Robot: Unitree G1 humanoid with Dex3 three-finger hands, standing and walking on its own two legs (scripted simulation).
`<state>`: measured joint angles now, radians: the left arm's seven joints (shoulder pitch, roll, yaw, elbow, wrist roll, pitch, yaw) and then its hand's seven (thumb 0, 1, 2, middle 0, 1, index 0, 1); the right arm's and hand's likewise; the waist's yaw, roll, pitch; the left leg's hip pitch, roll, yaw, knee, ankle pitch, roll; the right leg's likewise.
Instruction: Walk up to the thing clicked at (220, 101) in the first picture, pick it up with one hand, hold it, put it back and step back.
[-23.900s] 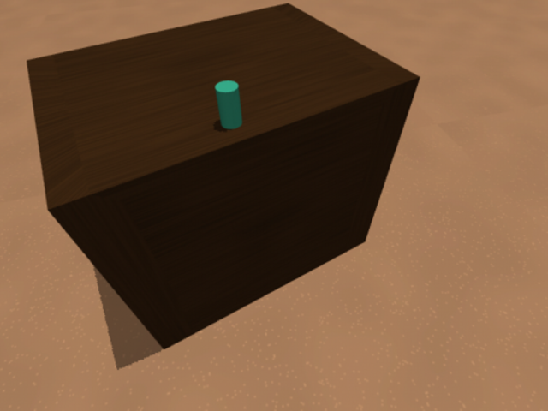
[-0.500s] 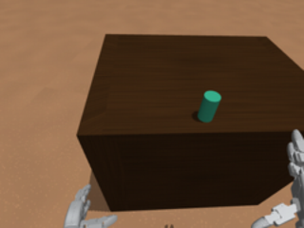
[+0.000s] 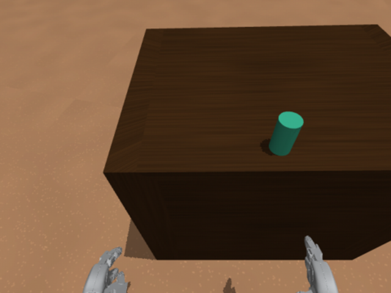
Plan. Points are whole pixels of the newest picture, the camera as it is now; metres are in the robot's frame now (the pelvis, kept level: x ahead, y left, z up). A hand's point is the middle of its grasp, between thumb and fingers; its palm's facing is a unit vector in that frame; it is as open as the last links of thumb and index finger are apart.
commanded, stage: home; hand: right
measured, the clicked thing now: (284, 134) +0.43 -0.17 +0.07
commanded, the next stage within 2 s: none
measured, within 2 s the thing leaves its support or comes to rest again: neither
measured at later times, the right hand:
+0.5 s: hand (304, 285) +0.16 -0.21 -0.13, palm faces -0.06 +0.95 -0.32, open 17.4 cm
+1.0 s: hand out of the picture +0.07 -0.27 -0.15, palm faces -0.10 +0.93 -0.36, open 17.5 cm
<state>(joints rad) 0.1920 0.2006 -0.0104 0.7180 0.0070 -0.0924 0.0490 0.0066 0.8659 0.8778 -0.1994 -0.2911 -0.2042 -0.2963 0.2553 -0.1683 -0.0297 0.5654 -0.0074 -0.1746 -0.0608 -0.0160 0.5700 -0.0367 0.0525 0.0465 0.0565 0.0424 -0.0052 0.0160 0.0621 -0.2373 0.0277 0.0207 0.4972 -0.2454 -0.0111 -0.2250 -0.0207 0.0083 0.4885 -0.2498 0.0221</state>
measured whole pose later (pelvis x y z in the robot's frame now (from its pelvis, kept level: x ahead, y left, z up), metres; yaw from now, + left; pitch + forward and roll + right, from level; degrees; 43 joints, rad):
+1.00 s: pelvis +0.00 -0.01 +0.01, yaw +2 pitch -3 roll +0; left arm 0.17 0.37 -0.02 1.10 0.01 0.01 -0.01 0.00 0.90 0.89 -0.20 -0.29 -0.21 -0.30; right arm 0.16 -0.37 0.04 1.10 -0.02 -0.01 0.01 -0.01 0.55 -0.04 0.05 0.05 0.06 0.04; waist 0.01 0.00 0.03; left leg -0.14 0.03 -0.01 0.38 -0.18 -0.02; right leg -0.11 -0.02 -0.03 0.36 -0.20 0.01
